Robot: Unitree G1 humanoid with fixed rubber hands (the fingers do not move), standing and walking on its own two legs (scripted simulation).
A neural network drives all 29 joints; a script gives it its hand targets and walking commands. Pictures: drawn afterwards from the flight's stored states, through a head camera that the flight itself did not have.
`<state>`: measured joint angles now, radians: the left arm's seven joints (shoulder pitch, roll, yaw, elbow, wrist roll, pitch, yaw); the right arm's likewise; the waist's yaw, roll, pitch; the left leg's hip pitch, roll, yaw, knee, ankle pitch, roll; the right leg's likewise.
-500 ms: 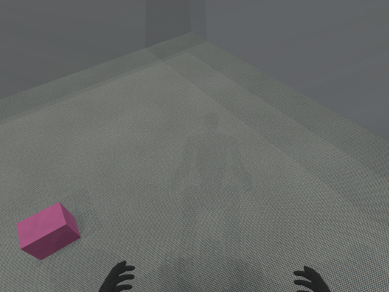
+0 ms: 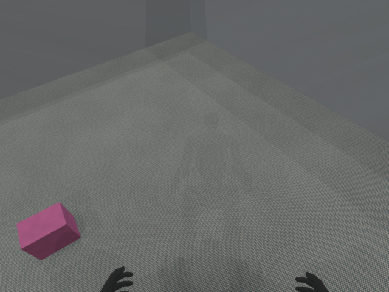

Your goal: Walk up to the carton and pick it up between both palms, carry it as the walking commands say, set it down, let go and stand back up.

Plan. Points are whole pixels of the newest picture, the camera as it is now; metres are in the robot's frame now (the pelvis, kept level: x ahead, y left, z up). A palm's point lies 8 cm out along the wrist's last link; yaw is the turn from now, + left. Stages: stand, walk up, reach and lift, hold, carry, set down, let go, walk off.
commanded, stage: stand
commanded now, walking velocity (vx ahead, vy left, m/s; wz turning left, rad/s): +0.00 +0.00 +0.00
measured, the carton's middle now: (50, 230) +0.49 +0.80 -0.67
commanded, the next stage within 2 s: walk up in 0.46 s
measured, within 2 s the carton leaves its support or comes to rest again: neither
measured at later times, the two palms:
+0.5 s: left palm out of the picture +0.10 +0.23 -0.11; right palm out of the picture +0.10 -0.23 -0.11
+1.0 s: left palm out of the picture -0.03 +0.25 -0.10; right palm out of the picture +0.13 -0.25 -0.11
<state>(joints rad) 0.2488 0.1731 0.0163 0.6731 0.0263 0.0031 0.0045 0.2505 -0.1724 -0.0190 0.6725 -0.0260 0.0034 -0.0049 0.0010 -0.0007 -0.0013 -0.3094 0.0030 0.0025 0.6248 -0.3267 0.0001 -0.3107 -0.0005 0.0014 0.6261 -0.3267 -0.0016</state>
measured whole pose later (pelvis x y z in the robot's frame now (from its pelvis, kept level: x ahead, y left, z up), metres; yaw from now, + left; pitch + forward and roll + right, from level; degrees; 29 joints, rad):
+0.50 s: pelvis +0.00 +0.00 +0.00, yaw +0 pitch +0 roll +0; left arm 0.26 0.17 0.03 0.73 0.02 0.00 0.01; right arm 0.26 -0.17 -0.03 0.73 -0.02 0.00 -0.01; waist 0.00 0.00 0.01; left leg -0.28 0.00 0.00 0.59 -0.31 0.00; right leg -0.29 0.00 0.00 0.59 -0.31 0.00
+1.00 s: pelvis -0.02 -0.02 +0.01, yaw +14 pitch +2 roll +1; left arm 0.27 0.23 0.06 0.81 0.05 0.00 0.04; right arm 0.23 -0.25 -0.10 0.74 -0.01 0.06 0.02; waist 0.00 0.01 0.05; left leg -0.49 0.05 0.05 0.97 -0.44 -0.05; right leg -0.26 -0.09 -0.21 0.51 -0.26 -0.03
